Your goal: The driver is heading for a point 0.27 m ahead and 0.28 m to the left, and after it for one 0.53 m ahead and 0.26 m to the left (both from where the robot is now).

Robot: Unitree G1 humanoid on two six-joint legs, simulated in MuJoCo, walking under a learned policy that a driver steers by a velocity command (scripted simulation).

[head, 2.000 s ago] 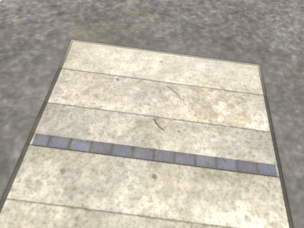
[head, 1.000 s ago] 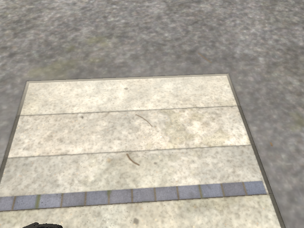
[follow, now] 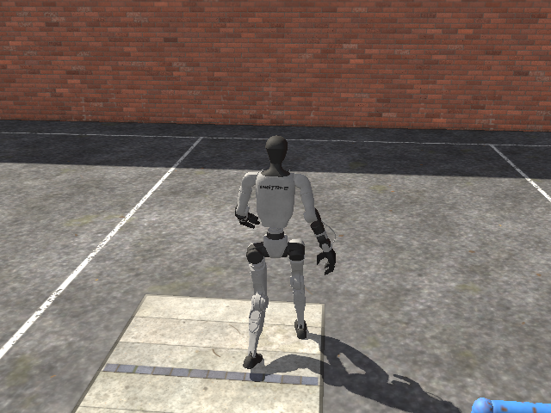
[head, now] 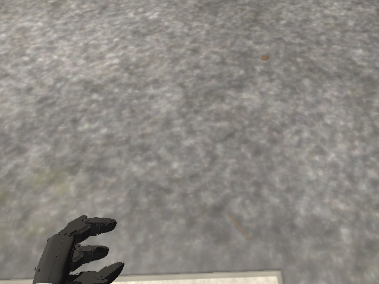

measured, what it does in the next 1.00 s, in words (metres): walks ahead, turning left: left foot, then right foot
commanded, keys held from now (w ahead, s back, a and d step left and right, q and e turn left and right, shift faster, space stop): w+q+shift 0.46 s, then shift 0.54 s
